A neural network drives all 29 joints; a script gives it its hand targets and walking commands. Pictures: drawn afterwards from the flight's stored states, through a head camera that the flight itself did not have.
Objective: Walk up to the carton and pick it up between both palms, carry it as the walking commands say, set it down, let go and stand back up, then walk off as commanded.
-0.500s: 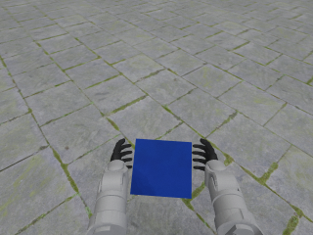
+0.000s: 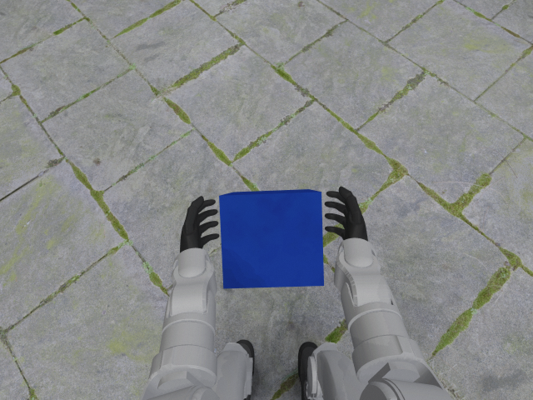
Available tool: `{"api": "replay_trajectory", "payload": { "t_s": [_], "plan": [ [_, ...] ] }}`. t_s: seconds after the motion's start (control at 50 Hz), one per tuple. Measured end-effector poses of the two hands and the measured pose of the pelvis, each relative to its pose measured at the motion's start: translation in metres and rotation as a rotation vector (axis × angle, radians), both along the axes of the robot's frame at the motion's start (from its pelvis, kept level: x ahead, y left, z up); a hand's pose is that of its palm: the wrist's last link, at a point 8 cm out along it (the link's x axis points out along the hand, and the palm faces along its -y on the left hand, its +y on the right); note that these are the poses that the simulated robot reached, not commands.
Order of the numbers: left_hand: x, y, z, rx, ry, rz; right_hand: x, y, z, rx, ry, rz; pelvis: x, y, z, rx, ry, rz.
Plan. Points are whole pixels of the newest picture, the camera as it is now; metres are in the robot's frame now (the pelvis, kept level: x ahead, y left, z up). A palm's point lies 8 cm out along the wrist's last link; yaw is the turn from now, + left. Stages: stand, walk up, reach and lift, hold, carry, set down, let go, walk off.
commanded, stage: set down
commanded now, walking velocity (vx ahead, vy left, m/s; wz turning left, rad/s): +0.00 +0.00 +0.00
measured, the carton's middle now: (272, 232) +0.41 +0.03 -0.17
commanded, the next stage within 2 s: none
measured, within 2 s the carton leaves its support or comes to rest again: neither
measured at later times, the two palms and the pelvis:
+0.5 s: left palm (199, 245) +0.38 +0.16 -0.15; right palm (332, 235) +0.39 -0.08 -0.14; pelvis +0.00 +0.01 -0.06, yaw -1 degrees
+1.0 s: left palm (207, 244) +0.40 +0.17 -0.24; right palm (322, 229) +0.43 -0.08 -0.21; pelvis -0.02 +0.01 -0.14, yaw -1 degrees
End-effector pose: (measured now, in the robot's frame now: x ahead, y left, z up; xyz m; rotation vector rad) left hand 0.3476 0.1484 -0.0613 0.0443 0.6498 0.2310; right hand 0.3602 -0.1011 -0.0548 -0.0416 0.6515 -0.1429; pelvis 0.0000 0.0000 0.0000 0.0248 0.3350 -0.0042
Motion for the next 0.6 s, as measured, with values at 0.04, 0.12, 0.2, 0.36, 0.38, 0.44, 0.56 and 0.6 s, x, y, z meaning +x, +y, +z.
{"api": "replay_trajectory", "payload": {
  "t_s": [0.04,0.12,0.2,0.36,0.38,0.44,0.56,0.6],
  "plan": [
    [0.001,0.001,-0.005,0.010,-0.002,0.000,0.000,0.001,-0.005,0.003,-0.003,0.001,-0.001,-0.001,-0.004,0.002,0.015,-0.002],
    [0.005,0.004,-0.013,0.019,-0.007,0.001,0.003,0.005,-0.015,0.008,-0.009,-0.003,-0.003,-0.001,-0.012,0.003,0.044,-0.005],
    [0.013,0.007,-0.026,0.019,-0.014,0.003,0.011,0.008,-0.026,0.000,-0.019,-0.001,-0.005,0.000,-0.022,0.002,0.081,-0.006],
    [0.024,0.010,-0.060,0.016,-0.005,0.003,0.024,0.012,-0.058,-0.019,-0.016,0.002,-0.006,0.005,-0.044,-0.004,0.170,-0.007],
    [0.025,0.011,-0.065,0.014,-0.002,0.003,0.025,0.013,-0.062,-0.021,-0.013,0.001,-0.005,0.006,-0.047,-0.005,0.182,-0.007],
    [0.026,0.013,-0.079,0.007,0.008,0.010,0.026,0.015,-0.076,-0.009,-0.002,-0.014,-0.004,0.008,-0.056,-0.007,0.211,-0.008],
    [0.032,0.015,-0.094,-0.010,-0.013,0.019,0.033,0.018,-0.089,-0.014,-0.026,-0.018,-0.004,0.012,-0.074,-0.013,0.257,-0.010],
    [0.035,0.017,-0.099,-0.013,-0.021,0.023,0.037,0.019,-0.093,-0.018,-0.035,-0.012,-0.005,0.013,-0.080,-0.014,0.266,-0.011]
  ]
}}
